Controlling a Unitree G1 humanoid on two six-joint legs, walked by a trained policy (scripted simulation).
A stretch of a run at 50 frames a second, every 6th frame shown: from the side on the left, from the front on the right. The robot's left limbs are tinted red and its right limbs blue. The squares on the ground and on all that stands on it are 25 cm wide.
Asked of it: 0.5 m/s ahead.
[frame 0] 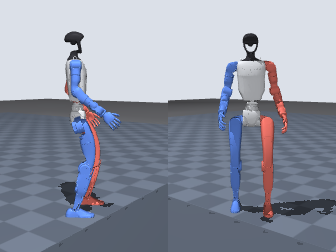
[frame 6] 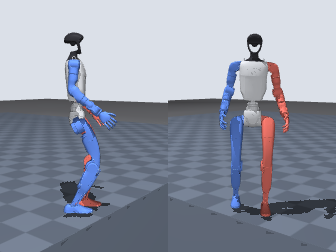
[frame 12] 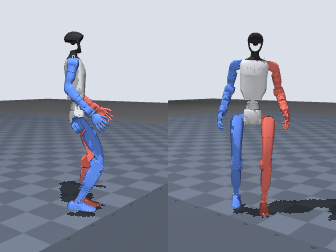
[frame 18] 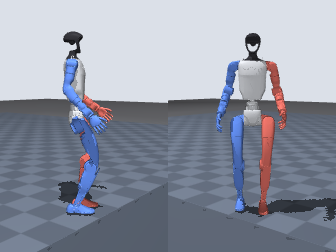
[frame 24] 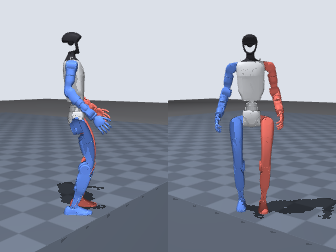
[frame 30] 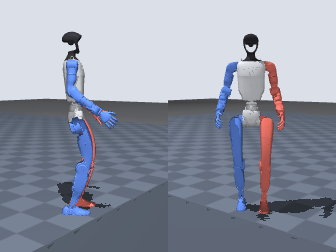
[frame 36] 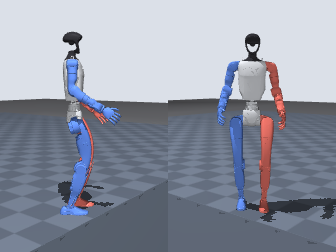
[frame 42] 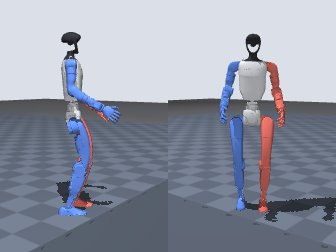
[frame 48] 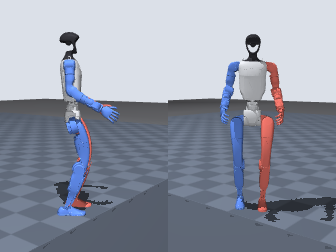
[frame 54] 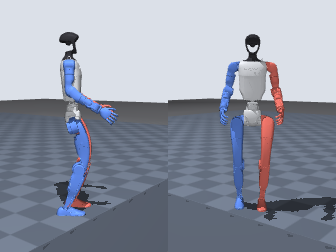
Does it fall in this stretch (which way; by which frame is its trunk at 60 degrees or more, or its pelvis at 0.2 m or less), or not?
no
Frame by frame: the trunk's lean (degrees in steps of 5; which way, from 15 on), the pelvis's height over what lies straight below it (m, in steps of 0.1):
0: 5, 0.8
6: 5, 0.8
12: 5, 0.8
18: 5, 0.8
24: 5, 0.8
30: 5, 0.8
36: 0, 0.8
42: 0, 0.8
48: 5, 0.8
54: 5, 0.8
